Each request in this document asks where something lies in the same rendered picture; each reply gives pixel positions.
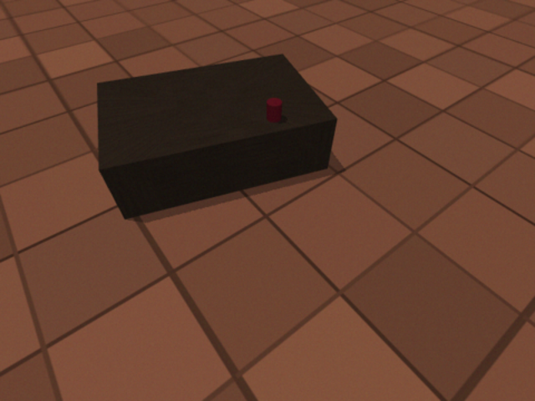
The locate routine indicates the can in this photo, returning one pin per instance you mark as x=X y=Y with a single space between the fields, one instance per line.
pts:
x=274 y=110

